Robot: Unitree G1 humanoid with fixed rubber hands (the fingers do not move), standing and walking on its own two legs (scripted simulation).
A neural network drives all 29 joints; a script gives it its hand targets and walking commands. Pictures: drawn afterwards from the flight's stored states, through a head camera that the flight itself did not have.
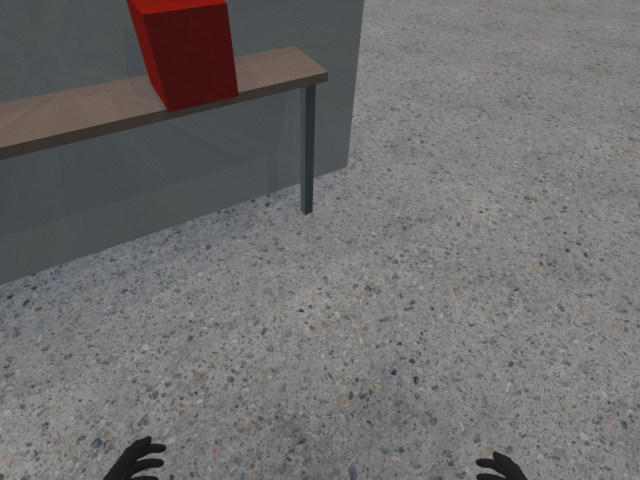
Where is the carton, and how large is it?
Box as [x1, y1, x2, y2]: [126, 0, 238, 111]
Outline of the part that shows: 126,0 150,81 168,111 238,95 226,3 223,0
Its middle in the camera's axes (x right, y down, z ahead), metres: -0.38 -0.55 +1.10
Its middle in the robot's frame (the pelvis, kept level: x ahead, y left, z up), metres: +1.19 +0.42 +0.02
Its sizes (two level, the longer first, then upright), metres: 0.210 0.200 0.250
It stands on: a table, 0.66 m high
